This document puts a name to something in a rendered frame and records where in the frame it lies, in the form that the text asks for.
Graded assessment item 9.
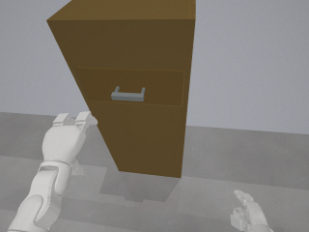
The robot left hand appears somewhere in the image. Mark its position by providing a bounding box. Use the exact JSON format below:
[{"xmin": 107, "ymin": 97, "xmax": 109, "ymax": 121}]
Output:
[{"xmin": 42, "ymin": 111, "xmax": 98, "ymax": 176}]

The robot left forearm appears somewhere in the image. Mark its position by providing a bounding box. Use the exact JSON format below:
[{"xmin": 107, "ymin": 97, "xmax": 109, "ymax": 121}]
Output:
[{"xmin": 8, "ymin": 160, "xmax": 72, "ymax": 232}]

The handle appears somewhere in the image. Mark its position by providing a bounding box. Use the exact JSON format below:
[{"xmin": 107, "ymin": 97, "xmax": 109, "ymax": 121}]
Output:
[{"xmin": 111, "ymin": 86, "xmax": 146, "ymax": 102}]

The robot right hand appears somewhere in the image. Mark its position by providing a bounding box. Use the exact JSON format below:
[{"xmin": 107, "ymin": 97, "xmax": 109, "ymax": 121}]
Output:
[{"xmin": 230, "ymin": 189, "xmax": 267, "ymax": 232}]

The drawer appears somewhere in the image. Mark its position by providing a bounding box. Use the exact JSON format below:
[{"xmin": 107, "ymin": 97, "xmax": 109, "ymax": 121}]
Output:
[{"xmin": 75, "ymin": 67, "xmax": 184, "ymax": 106}]

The cabinet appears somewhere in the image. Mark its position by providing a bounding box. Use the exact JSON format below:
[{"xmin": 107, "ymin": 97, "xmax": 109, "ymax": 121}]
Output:
[{"xmin": 46, "ymin": 0, "xmax": 196, "ymax": 178}]

